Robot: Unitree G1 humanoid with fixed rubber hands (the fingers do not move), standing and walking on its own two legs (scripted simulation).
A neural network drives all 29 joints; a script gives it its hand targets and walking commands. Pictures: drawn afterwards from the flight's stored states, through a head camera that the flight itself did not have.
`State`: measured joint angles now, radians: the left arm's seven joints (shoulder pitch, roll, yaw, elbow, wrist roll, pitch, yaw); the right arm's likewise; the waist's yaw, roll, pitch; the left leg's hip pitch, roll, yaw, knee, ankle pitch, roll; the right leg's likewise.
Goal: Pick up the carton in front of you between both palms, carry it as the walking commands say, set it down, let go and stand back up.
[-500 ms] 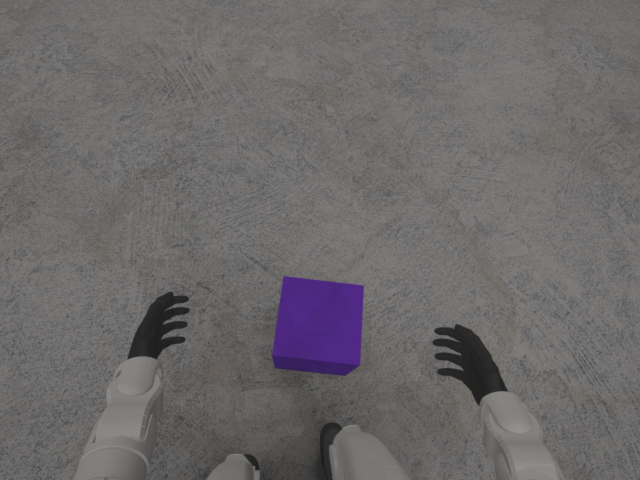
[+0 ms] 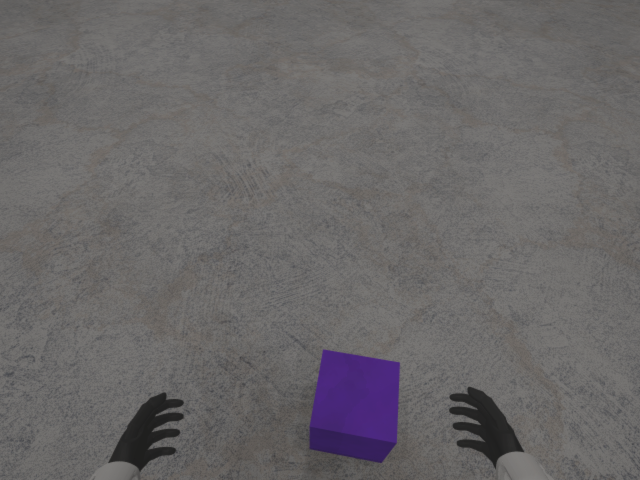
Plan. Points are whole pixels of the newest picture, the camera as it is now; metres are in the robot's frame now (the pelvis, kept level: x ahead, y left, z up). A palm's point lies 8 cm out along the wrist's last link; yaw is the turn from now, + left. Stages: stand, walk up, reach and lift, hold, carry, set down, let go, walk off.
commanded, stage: let go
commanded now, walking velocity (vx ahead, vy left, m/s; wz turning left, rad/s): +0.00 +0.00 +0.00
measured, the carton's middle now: (352, 407) +0.39 -0.11 -0.65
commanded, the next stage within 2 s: stand in 0.26 s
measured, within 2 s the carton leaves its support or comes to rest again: neither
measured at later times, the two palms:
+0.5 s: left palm out of the picture +0.12 +0.27 -0.08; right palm out of the picture +0.13 -0.31 -0.10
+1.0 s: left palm out of the picture +0.11 +0.27 -0.09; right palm out of the picture +0.13 -0.32 -0.10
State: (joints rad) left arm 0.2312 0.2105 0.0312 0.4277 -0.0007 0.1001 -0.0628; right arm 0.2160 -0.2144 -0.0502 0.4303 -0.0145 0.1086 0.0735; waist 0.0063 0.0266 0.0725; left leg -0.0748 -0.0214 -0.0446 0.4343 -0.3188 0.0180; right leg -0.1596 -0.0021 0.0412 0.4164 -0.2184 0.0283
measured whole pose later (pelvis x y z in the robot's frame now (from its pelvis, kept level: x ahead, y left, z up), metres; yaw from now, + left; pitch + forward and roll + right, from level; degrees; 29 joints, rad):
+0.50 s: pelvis +0.00 -0.02 -0.01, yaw +1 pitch +0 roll +0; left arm 0.21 0.32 0.06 0.69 0.05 0.02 0.00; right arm 0.23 -0.34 -0.05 0.64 -0.04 0.03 -0.01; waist 0.00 0.05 0.01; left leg -0.17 0.00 -0.07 0.53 -0.36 -0.02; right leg -0.27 0.02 0.02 0.54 -0.28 0.00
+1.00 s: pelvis +0.01 -0.03 +0.00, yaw +2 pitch -1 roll +0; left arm 0.15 0.33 0.04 0.88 0.03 0.00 0.02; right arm 0.19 -0.37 -0.01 0.81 -0.03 0.00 -0.03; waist 0.01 0.04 0.01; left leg -0.10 0.00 -0.08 0.45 -0.33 -0.02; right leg -0.20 0.02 0.00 0.48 -0.26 -0.01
